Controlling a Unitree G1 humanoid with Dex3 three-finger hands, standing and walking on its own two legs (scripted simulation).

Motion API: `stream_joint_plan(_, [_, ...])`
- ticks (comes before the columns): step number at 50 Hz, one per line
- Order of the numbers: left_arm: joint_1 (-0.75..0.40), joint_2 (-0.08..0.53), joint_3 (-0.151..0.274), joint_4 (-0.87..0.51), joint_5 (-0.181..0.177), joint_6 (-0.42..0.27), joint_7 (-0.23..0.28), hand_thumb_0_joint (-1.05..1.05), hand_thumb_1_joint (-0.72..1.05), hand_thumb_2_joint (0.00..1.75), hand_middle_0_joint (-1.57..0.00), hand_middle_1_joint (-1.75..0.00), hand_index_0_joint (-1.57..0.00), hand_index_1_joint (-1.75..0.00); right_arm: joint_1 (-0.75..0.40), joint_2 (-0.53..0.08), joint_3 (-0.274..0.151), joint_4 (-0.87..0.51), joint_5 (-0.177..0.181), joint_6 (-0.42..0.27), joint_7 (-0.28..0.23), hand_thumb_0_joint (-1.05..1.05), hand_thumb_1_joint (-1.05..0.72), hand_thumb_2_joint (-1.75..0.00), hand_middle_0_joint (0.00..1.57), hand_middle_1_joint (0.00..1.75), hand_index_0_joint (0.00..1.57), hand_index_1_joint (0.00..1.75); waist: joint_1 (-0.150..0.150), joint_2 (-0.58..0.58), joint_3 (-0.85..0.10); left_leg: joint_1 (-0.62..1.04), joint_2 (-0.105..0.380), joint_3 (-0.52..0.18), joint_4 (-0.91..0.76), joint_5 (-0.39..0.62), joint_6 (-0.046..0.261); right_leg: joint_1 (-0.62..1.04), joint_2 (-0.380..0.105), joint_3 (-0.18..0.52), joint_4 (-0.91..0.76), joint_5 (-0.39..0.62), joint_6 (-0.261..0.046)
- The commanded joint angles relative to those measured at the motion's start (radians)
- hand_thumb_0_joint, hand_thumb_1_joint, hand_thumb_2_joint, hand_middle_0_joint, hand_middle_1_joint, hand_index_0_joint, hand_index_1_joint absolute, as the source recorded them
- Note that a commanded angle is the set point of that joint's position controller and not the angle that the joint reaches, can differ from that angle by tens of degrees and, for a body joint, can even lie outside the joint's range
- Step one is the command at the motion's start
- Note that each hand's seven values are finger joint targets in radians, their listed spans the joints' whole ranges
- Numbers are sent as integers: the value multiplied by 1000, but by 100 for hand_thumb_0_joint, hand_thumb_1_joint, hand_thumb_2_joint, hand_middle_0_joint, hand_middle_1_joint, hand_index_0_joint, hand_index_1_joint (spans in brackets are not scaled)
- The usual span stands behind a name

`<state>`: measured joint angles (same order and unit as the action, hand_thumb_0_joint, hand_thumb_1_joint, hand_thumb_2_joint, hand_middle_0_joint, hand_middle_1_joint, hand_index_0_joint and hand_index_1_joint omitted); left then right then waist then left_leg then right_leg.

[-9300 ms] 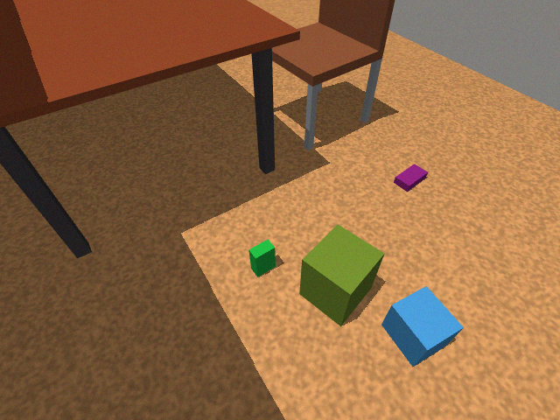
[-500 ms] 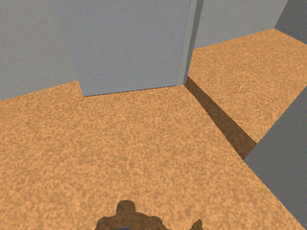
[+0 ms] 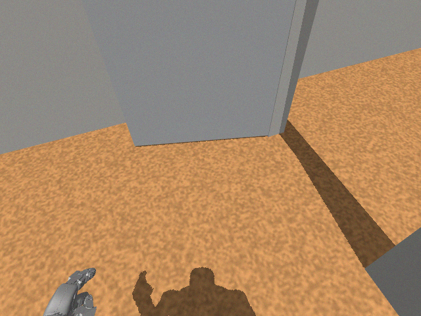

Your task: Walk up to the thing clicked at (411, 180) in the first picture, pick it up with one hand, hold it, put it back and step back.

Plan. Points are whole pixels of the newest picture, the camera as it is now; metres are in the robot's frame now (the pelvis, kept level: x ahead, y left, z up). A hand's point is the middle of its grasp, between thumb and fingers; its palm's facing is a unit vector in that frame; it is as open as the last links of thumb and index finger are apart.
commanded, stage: walk up
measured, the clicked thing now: out of the picture -0.17 +1.40 -0.75
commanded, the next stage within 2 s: none
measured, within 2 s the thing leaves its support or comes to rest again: neither
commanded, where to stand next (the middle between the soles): +0.31 -0.03 m, yaw +101 degrees
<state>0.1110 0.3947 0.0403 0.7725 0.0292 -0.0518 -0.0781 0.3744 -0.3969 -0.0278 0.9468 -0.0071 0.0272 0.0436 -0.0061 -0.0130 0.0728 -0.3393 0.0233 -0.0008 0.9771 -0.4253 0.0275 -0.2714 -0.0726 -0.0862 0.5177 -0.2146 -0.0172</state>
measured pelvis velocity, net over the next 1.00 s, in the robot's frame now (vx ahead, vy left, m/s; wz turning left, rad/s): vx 0.29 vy -0.15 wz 0.90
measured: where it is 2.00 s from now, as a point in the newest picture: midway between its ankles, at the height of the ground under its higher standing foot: (236, 304)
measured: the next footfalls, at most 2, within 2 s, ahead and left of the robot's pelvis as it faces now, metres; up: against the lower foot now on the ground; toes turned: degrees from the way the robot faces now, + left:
left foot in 0.30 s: +0.24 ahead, +0.11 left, +0.00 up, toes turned +18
right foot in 0.64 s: +0.45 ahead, -0.18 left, +0.00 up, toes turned +31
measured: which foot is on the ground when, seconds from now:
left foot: up 0.00-0.28, down 0.30-0.66, up 0.68-1.00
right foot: down 0.00-0.28, up 0.30-0.62, down 0.64-1.00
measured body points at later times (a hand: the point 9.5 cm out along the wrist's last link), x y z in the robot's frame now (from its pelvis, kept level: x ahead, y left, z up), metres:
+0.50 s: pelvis +0.20 -0.05 -0.02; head +0.21 +0.00 +0.43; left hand +0.18 +0.28 -0.15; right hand +0.37 -0.34 -0.09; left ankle +0.20 +0.10 -0.74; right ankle +0.29 -0.18 -0.69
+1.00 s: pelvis +0.29 -0.15 -0.02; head +0.32 -0.10 +0.43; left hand +0.09 +0.14 -0.11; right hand +0.63 -0.25 -0.12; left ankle +0.19 -0.03 -0.72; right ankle +0.41 -0.20 -0.74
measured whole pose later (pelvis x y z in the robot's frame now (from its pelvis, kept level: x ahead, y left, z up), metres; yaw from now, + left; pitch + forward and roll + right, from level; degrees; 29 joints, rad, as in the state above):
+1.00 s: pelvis +0.29 -0.15 -0.02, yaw +52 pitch -1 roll +2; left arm 0.19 0.46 0.06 0.76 0.03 -0.01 -0.02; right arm 0.19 -0.47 -0.09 0.75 -0.03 0.07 0.08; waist 0.04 -0.02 0.15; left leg -0.42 0.04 0.03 0.84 -0.40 0.00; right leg -0.36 -0.24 -0.29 0.72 -0.32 0.01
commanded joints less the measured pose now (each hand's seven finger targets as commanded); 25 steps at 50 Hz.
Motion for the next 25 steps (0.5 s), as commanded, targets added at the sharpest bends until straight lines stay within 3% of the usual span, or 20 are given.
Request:
stream_joint_plan(1, [17,250,75,-44,-9,-2,25,0,90,90,-20,-30,-20,-30,-18,-222,-61,-91,6,-58,8,0,-90,-90,20,30,20,30,54,-198,-24,-269,79,-3,18,134,-8,238,-208,176,-303,-136,-151])
stream_joint_plan(4, [29,247,83,-58,-7,7,15,0,90,90,-20,-30,-20,-30,-73,-206,-65,-119,0,-47,25,0,-90,-90,20,30,20,30,68,-171,13,-252,74,62,-95,197,-28,201,-192,45,-308,-38,-164])
stream_joint_plan(7, [24,262,98,-81,6,19,8,0,90,90,-20,-30,-20,-30,-110,-196,-65,-159,5,-51,28,0,-90,-90,20,30,20,30,76,-164,2,-184,81,97,-234,250,-25,170,-214,1,-277,-52,-159])
stream_joint_plan(10, [7,268,105,-99,10,38,0,0,90,90,-20,-30,-20,-30,-75,-208,-78,-173,11,-56,17,0,-90,-90,20,30,20,30,51,-109,-26,-51,53,136,-305,272,-10,116,-222,-42,-168,-40,-140])
stream_joint_plan(12, [-3,273,104,-109,5,50,-6,0,90,90,-20,-30,-20,-30,21,-218,-89,-166,10,-59,-5,0,-90,-90,20,30,20,30,-6,-72,-57,99,-3,179,-349,225,17,44,-217,-70,-5,89,-128])
stream_joint_plan(13, [-1,255,96,-120,4,55,-6,0,90,90,-20,-30,-20,-30,130,-242,-102,-145,6,-62,-22,0,-90,-90,20,30,20,30,-63,7,-120,283,-37,164,-378,186,50,-42,-185,-105,196,190,-105])
stream_joint_plan(14, [45,213,78,-125,-2,60,-8,0,90,90,-20,-30,-20,-30,213,-290,-124,-135,2,-63,-45,0,-90,-90,20,30,20,30,-115,134,-167,472,-26,46,-458,75,113,-200,-100,-148,491,108,-57])
stream_joint_plan(15, [64,138,62,-152,-1,58,-12,0,90,90,-20,-30,-20,-30,216,-391,-144,-170,-20,-69,-66,0,-90,-90,20,30,20,30,-91,351,-127,553,245,-466,-584,89,205,-475,50,-120,728,-365,13])
stream_joint_plan(16, [40,233,69,-175,-9,56,-10,0,90,90,-20,-30,-20,-30,197,-438,-150,-204,2,-71,-72,0,-90,-90,20,30,20,30,-93,224,-171,526,413,-898,-721,-33,349,-557,52,117,785,-394,18])
stream_joint_plan(17, [8,283,73,-167,6,54,-7,0,90,90,-20,-30,-20,-30,128,-420,-147,-220,22,-71,-79,0,-90,-90,20,30,20,30,-61,78,-113,413,417,-825,-752,-135,343,-532,-26,198,765,-371,16])
stream_joint_plan(18, [36,285,74,-148,7,53,-7,0,90,90,-20,-30,-20,-30,61,-376,-124,-235,20,-73,-83,0,-90,-90,20,30,20,30,-24,47,-63,344,360,-663,-734,-138,292,-503,-50,189,732,-344,14])
stream_joint_plan(20, [102,301,87,-108,6,63,-17,0,90,90,-20,-30,-20,-30,-10,-349,-108,-261,11,-80,-89,0,-90,-90,20,30,20,30,24,87,-42,144,261,-489,-694,-114,223,-351,-68,197,627,-280,12])
stream_joint_plan(21, [142,301,96,-90,5,72,-24,0,90,90,-20,-30,-20,-30,-30,-345,-101,-266,11,-86,-86,0,-90,-90,20,30,20,30,38,113,-53,55,217,-426,-683,-109,204,-267,-45,169,589,-247,17])
stream_joint_plan(24, [132,242,85,-91,-8,80,-13,0,90,90,-20,-30,-20,-30,-74,-314,-88,-281,-8,-87,-80,0,-90,-90,20,30,20,30,46,156,-30,-50,125,-313,-628,80,181,-205,0,108,468,-199,28])
stream_joint_plan(25, [115,226,80,-95,-15,78,-2,0,90,90,-20,-30,-20,-30,-86,-307,-86,-285,-13,-83,-77,0,-90,-90,20,30,20,30,43,176,-20,-75,98,-291,-594,220,167,-188,12,92,416,-182,28])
